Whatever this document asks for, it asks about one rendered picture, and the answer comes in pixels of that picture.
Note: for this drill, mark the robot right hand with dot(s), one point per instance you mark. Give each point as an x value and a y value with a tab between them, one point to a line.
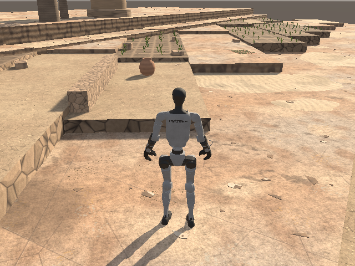
208	154

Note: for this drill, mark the robot left hand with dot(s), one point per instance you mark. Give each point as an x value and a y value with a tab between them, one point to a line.
150	153

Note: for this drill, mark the robot right forearm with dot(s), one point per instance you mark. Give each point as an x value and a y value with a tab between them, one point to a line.
205	145

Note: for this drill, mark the robot left upper arm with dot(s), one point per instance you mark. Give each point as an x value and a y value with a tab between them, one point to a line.
157	125

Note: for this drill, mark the left robot foot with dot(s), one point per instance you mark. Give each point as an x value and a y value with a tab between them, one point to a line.
165	220

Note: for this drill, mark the right robot shin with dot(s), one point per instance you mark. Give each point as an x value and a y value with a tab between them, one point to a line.
191	201

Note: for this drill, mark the robot left forearm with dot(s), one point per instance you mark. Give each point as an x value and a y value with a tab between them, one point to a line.
150	144

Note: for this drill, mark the robot right upper arm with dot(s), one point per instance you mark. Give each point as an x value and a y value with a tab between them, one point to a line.
195	117

